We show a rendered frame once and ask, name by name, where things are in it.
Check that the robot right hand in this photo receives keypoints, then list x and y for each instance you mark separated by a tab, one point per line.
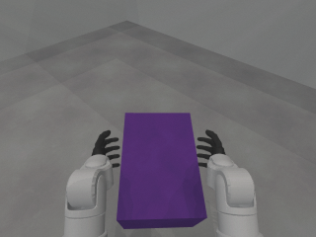
216	146

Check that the carton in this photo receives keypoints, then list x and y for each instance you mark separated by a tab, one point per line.
159	180

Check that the robot left forearm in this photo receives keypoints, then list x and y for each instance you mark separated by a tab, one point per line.
86	198

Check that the robot right forearm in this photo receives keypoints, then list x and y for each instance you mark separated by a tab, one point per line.
235	198

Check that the robot left hand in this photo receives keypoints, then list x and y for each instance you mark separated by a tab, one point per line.
101	144

